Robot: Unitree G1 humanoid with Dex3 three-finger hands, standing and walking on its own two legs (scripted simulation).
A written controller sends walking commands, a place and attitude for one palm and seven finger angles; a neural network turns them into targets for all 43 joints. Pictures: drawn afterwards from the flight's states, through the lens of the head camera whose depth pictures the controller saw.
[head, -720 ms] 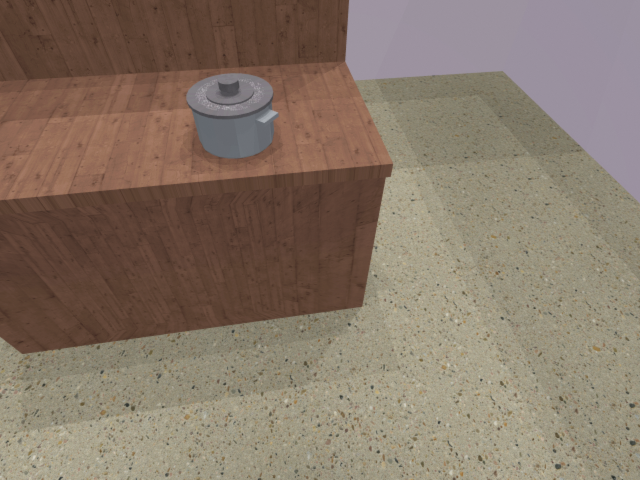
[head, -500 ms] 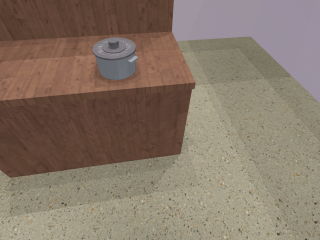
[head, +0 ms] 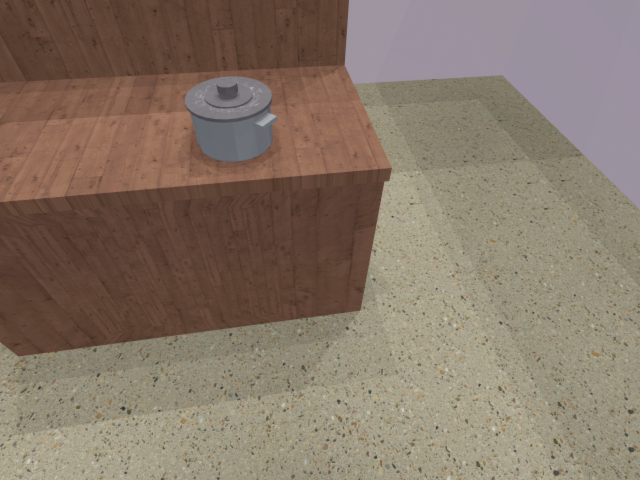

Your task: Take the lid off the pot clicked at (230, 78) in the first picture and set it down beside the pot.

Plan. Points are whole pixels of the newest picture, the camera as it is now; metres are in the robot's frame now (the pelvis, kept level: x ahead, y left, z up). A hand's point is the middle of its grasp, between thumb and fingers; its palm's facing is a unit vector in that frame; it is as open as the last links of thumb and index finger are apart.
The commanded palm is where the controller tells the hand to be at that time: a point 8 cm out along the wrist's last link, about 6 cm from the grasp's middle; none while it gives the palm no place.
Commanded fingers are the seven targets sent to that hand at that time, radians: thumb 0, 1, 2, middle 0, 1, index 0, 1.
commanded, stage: turn to face it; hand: left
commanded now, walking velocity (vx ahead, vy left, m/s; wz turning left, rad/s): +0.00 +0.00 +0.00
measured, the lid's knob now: (227, 86) +0.87 +0.27 +0.05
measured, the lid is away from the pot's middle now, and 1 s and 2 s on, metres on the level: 0.00 0.00 0.00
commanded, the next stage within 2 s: take the last steps up to it in 0.54 s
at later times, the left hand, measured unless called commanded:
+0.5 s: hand out of the picture +0.00 +0.19 -0.19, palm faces +0.13 -0.97 -0.23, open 7.4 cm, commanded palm none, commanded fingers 0.00 0.90 0.90 -0.20 -0.30 -0.20 -0.30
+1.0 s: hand out of the picture -0.01 +0.20 -0.18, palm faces +0.21 -0.96 -0.18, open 7.4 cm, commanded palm none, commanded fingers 0.00 0.90 0.90 -0.20 -0.30 -0.20 -0.30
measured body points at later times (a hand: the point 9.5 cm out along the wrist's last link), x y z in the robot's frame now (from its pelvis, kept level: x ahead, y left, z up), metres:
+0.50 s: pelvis -0.01 +0.00 -0.01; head +0.01 +0.01 +0.44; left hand -0.01 +0.24 -0.17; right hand +0.03 -0.23 -0.17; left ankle -0.01 +0.12 -0.74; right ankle -0.01 -0.12 -0.74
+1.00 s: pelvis +0.04 +0.02 -0.01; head +0.05 +0.04 +0.44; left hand -0.02 +0.26 -0.17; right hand +0.08 -0.21 -0.15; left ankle -0.01 +0.11 -0.74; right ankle +0.03 -0.10 -0.68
